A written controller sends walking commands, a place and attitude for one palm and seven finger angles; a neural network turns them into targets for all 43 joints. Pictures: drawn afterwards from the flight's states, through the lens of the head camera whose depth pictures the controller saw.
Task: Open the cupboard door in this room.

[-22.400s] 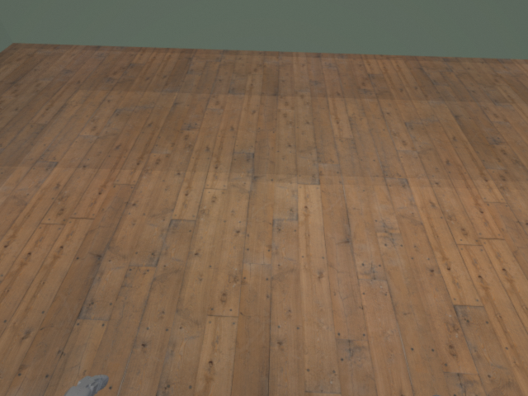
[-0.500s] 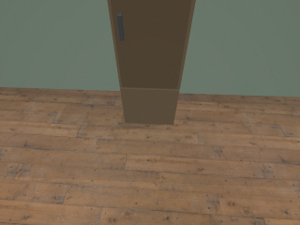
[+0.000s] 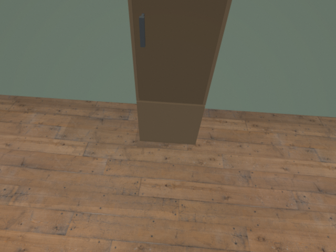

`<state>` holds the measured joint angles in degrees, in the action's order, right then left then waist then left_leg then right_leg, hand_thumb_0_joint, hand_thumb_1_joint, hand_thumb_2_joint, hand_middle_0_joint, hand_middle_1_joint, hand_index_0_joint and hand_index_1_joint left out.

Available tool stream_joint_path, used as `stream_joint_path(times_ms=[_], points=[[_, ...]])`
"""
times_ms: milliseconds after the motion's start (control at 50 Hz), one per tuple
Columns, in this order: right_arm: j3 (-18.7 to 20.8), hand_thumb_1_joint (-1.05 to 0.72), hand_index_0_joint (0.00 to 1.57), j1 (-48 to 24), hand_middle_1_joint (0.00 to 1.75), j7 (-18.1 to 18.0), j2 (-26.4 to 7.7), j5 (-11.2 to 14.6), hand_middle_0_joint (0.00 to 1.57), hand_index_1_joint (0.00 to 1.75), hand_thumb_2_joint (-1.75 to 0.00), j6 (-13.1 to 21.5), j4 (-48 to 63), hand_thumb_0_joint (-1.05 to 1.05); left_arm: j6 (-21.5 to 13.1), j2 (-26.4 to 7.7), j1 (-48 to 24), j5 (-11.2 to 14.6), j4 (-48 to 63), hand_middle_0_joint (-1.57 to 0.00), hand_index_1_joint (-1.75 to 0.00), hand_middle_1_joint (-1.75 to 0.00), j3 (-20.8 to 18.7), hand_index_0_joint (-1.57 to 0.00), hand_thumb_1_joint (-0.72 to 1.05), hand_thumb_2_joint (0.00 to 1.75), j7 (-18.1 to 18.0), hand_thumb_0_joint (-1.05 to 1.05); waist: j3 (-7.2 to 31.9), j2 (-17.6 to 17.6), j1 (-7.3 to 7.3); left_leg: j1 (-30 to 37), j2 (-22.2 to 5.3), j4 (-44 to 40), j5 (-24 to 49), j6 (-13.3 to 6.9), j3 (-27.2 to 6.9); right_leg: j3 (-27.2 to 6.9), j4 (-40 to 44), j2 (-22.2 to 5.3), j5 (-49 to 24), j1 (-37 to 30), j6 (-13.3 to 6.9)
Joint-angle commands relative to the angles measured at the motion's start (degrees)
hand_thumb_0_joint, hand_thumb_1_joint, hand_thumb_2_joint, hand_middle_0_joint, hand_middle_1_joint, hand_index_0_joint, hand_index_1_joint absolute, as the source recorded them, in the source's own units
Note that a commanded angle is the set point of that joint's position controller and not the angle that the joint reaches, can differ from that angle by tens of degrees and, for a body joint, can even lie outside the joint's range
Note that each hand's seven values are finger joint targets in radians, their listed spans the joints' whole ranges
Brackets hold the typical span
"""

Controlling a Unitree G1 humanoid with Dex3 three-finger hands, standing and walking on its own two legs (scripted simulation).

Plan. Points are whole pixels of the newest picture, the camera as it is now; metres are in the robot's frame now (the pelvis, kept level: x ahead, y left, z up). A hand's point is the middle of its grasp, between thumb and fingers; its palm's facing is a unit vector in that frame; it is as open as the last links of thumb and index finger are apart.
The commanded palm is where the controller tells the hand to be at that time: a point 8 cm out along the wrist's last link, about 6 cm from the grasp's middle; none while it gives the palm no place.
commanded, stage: take the last steps up to it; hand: left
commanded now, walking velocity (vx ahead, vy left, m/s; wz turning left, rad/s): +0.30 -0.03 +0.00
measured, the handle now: (142, 30) +0.94 +0.17 +0.09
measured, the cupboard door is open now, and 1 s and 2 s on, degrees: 0 0 0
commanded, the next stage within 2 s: come to a stop and stand still in 0.90 s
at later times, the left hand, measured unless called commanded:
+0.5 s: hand (126, 193) +0.33 +0.15 -0.17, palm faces -0.04 -0.98 -0.19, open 7.4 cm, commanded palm none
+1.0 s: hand (124, 210) +0.27 +0.15 -0.17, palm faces +0.14 -0.98 -0.15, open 7.4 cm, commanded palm none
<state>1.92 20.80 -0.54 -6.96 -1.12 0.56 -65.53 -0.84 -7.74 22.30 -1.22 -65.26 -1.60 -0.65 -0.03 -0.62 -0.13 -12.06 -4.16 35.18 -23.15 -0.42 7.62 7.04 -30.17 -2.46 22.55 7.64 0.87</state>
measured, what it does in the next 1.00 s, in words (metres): walks ahead: right foot, then left foot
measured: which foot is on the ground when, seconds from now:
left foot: down 0.00-0.46, up 0.48-0.96, down 0.98-1.00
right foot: down 0.00-0.08, up 0.10-0.44, down 0.46-1.00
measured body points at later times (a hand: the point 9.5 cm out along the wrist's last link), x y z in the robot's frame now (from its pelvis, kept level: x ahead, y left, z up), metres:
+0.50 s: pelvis +0.19 -0.02 -0.02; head +0.22 -0.03 +0.43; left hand +0.33 +0.20 -0.16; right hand +0.04 -0.21 -0.17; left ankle -0.03 +0.10 -0.68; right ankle +0.29 -0.09 -0.73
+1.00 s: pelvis +0.34 -0.01 +0.01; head +0.37 +0.00 +0.45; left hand +0.26 +0.20 -0.16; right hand +0.46 -0.22 -0.14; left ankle +0.37 +0.11 -0.73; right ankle +0.30 -0.09 -0.73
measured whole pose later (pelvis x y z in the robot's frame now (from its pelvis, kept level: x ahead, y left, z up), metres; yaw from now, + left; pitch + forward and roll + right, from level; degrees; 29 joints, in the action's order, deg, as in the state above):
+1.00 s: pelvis +0.34 -0.01 +0.01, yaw +1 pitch +0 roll +0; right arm 1.4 6.3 0.1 -7.9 -1.4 3.0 -59.9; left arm -2.6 -8.1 21.6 -0.8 -66.6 -1.6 -0.2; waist -2.8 -0.5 -3.7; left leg -16.1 -3.6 29.8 -11.9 0.0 6.0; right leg 10.7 -29.9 -0.5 20.1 8.9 -2.8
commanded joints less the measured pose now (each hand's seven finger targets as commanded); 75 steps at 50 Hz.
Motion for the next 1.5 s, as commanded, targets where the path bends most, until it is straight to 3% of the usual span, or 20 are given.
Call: stream_joint_path(times_ms=[0, 20, 40, 60, 140, 300, 380, 420, 440, 460, 520, 600, 820, 920, 980, 1080, 1200, 1260, 1300, 1480], points=[[0.45, -0.9, 0.2, 0.52, 0.3, -0.06, -2.93, 0.25, 0.2, 0.3, -0.9, 1.95, 4.09, 0.0, -1.35, -7.96, 5.28, 0.05, 0.64, -0.2, -0.3, -0.3, -2.1, -0.2, 0.9, 0.9, -0.59, 0.0, -8.75, -4.33, 0.43, -6.49, 0.36, -1.76, 2.55, -0.5, 1.83, -11.48, 8.47, -10.74, -5.86, 2.22, -7.62], [0.53, -0.9, 0.2, 4.81, 0.3, -0.28, -3.9, 0.23, 0.2, 0.3, -0.9, 2.46, 2.72, 0.0, -1.47, -7.29, 2.71, 0.24, 1.41, -0.2, -0.3, -0.3, -1.95, -0.2, 0.9, 0.9, -0.38, 0.0, -6.29, 0.48, 3.23, 3.43, -0.68, -7.13, 9.4, -1.35, -0.08, -5.97, 0.03, -7.35, -14.2, 7.13, -5.75], [1.76, -0.9, 0.2, 13.57, 0.3, -0.94, -7.86, -0.26, 0.2, 0.3, -0.9, 3.23, -0.38, 0.0, -1.84, -4.56, -0.28, 0.56, 3.21, -0.2, -0.3, -0.3, -1.32, -0.2, 0.9, 0.9, -0.01, 0.0, -2.62, 13.64, 6.71, 17.89, -9.02, -11.17, 25.61, -5.15, -12.92, 1.53, -18.18, -1.34, -17.37, 18.64, -2.25], [2.29, -0.9, 0.2, 22.78, 0.3, -1.81, -10.23, -0.45, 0.2, 0.3, -0.9, 3.36, -4.16, 0.0, -2.48, -2.6, -6.94, 0.55, 6.03, -0.2, -0.3, -0.3, -0.09, -0.2, 0.9, 0.9, -0.06, 0.0, -3.55, 21.44, 9.54, 27.56, -17.87, -14.43, 53.31, -8.51, -22.97, 2.04, -31.77, 2.0, 8.13, 33.88, -0.58], [1.26, -0.9, 0.2, 16.61, 0.3, -2.19, -7.13, -0.82, 0.2, 0.3, -0.9, 3.63, -2.54, 0.0, -1.96, -2.94, -12.05, 0.14, 6.79, -0.2, -0.3, -0.3, -1.29, -0.2, 0.9, 0.9, 0.65, 0.0, -9.08, 6.87, 5.45, 20.1, -17.74, -15.77, 49.78, -9.15, -14.88, -3.63, -40.67, -3.84, 3.93, 37.49, -1.85], [0.51, -0.9, 0.2, 9.75, 0.3, -2.28, -5.54, 0.14, 0.2, 0.3, -0.9, 4.57, -0.88, 0.0, -0.54, -1.09, -18.12, 0.71, 11.12, -0.2, -0.3, -0.3, -0.47, -0.2, 0.9, 0.9, 2.18, 0.0, -11.72, 7.88, 0.78, 9.97, -8.62, -23.7, 48.09, -4.85, -0.62, 2.65, -17.29, -0.92, -12.6, 25.81, -1.84], [2.21, -0.9, 0.2, 6.42, 0.3, -2.07, -10.26, 0.65, 0.2, 0.3, -0.9, 4.04, -0.54, 0.0, -1.36, -5.15, -4.84, 0.31, 7.29, -0.2, -0.3, -0.3, -1.61, -0.2, 0.9, 0.9, 1.23, 0.0, -0.53, 8.16, -5.15, 15.25, -10.6, -7.7, 63.08, -4.33, -0.43, 2.6, -6.6, 2.78, -15.06, 7.1, -4.67], [2.49, -0.9, 0.2, 5.02, 0.3, -1.18, -9.36, 1.07, 0.2, 0.3, -0.9, 3.61, 0.35, 0.0, -2.41, -10.3, 8.32, -0.57, 3.29, -0.2, -0.3, -0.3, -3.19, -0.2, 0.9, 0.9, 0.63, 0.0, 5.59, 1.87, -11.21, 3.3, -6.14, 15.57, 43.29, -1.8, 0.91, -2.77, -0.03, -2.41, -22.76, -13.52, -6.87], [1.66, -0.9, 0.2, 8.27, 0.3, -0.6, -4.1, 1.77, 0.2, 0.3, -0.9, 3.55, 1.59, 0.0, -2.64, -15.5, 10.21, -0.6, 2.48, -0.2, -0.3, -0.3, -4.33, -0.2, 0.9, 0.9, -0.1, 0.0, 9.92, -12.02, -9.52, -11.93, 3.12, 35.57, -1.96, -0.12, -0.58, -25.96, 2.31, -17.92, -32.17, -21.84, -12.98], [1.38, -0.9, 0.2, 7.44, 0.3, -0.83, -3.94, 2.07, 0.2, 0.3, -0.9, 2.82, 2.93, 0.0, -2.5, -17.2, 7.75, 0.67, 3.17, -0.2, -0.3, -0.3, -4.53, -0.2, 0.9, 0.9, -0.3, 0.0, 8.67, -11.52, -7.57, -15.08, 3.84, 47.33, -10.6, -1.25, -7.3, -35.88, 10.24, -23.95, -27.57, -15.09, -17.31], [1.94, -0.9, 0.2, 2.29, 0.3, 0.06, -3.3, 0.53, 0.2, 0.3, -0.9, 1.31, 3.77, 0.0, -2.61, -10.11, -7.7, 0.82, 7.17, -0.2, -0.3, -0.3, -2.75, -0.2, 0.9, 0.9, -0.43, 0.0, -5.76, -0.47, -1.15, -16.49, -3.32, 46.13, 2.52, -1.54, -10.0, -25.92, 18.27, -19.04, 3.58, 9.57, -12.34], [1.77, -0.9, 0.2, 4.65, 0.3, 0.34, -2.22, -0.5, 0.2, 0.3, -0.9, -0.47, 3.51, 0.0, -3.47, -7.85, -9.85, 0.18, 7.06, -0.2, -0.3, -0.3, -1.87, -0.2, 0.9, 0.9, -0.51, 0.0, -2.95, -0.59, 3.01, -11.39, -4.0, 36.1, 6.41, 0.58, -8.03, -13.79, 19.9, -13.45, -2.13, 16.86, -9.63], [0.75, -0.9, 0.2, -13.56, 0.3, 1.19, -3.59, 0.03, 0.2, 0.3, -0.9, 1.35, 9.34, 0.0, -4.0, -9.04, 0.56, -0.04, 2.32, -0.2, -0.3, -0.3, -1.95, -0.2, 0.9, 0.9, 0.1, 0.0, -1.79, -2.9, -2.55, -14.7, -2.08, 5.17, 5.81, 1.91, -3.93, -11.39, 16.9, -13.95, -24.07, -2.38, -11.94], [0.54, -0.9, 0.2, -7.72, 0.3, 0.31, -4.98, 0.06, 0.2, 0.3, -0.9, 2.65, 6.25, 0.0, -3.11, -7.68, -0.31, 0.72, 1.35, -0.2, -0.3, -0.3, -1.59, -0.2, 0.9, 0.9, -0.08, 0.0, 0.61, -2.39, 0.57, 3.08, -0.02, -10.76, 14.62, 1.26, -1.47, -5.58, 7.06, -9.66, -27.17, 0.71, -7.39], [2.28, -0.9, 0.2, 3.33, 0.3, -0.81, -13.15, -0.13, 0.2, 0.3, -0.9, 2.49, 2.71, 0.0, -3.35, -4.0, -1.62, 0.72, 2.86, -0.2, -0.3, -0.3, -0.24, -0.2, 0.9, 0.9, 0.23, 0.0, 3.53, 13.48, 4.15, 21.34, -20.85, -15.84, 41.37, -11.36, -22.2, 0.65, -21.97, 0.51, 11.06, 22.26, -1.41], [0.75, -0.9, 0.2, -8.04, 0.3, -2.35, -7.31, 0.0, 0.2, 0.3, -0.9, 1.88, 4.73, 0.0, -0.75, -2.45, -0.35, 0.64, 1.12, -0.2, -0.3, -0.3, -0.64, -0.2, 0.9, 0.9, -0.64, 0.0, -2.63, 6.11, -0.52, 6.33, -14.06, -15.16, 57.1, -7.8, -9.39, -4.78, -13.41, -3.41, 3.03, 12.63, 0.7], [2.98, -0.9, 0.2, -10.05, 0.3, -2.46, -11.21, 0.07, 0.2, 0.3, -0.9, 0.03, 5.56, 0.0, 1.58, -5.67, -0.64, -0.09, 3.51, -0.2, -0.3, -0.3, -2.0, -0.2, 0.9, 0.9, -0.55, 0.0, -1.46, 9.8, -1.12, 3.26, -12.07, -12.29, 47.37, -5.93, -8.1, -2.22, -6.53, -1.73, -6.38, 8.18, 0.24], [3.49, -0.9, 0.2, -10.73, 0.3, -2.09, -9.82, 0.18, 0.2, 0.3, -0.9, -0.88, 6.49, 0.0, 1.11, -9.42, -0.2, -0.55, 4.5, -0.2, -0.3, -0.3, -2.84, -0.2, 0.9, 0.9, -0.74, 0.0, 0.72, 3.01, -1.99, -1.19, -5.53, -4.08, 30.45, -0.98, -4.14, -6.93, 1.38, -6.09, -33.62, 1.64, -1.28], [2.79, -0.9, 0.2, -9.41, 0.3, -1.46, -5.55, 0.92, 0.2, 0.3, -0.9, -1.85, 7.05, 0.0, 0.46, -13.97, -1.07, -0.27, 5.23, -0.2, -0.3, -0.3, -3.3, -0.2, 0.9, 0.9, -0.96, 0.0, 1.75, -10.44, -2.28, -6.49, 2.79, 9.98, -5.8, 2.23, -1.37, -16.79, 6.81, -19.39, -55.24, -0.26, -9.81], [2.54, -0.9, 0.2, -8.96, 0.3, -0.37, -8.06, 0.53, 0.2, 0.3, -0.9, -3.58, 5.99, 0.0, 0.49, -12.76, -7.59, 0.0, 8.37, -0.2, -0.3, -0.3, -3.26, -0.2, 0.9, 0.9, -2.19, 0.0, 2.9, -6.87, -2.39, -12.62, 2.13, 25.01, -2.74, 3.33, -9.64, -14.21, 9.72, -17.13, -40.34, -2.99, -11.35]])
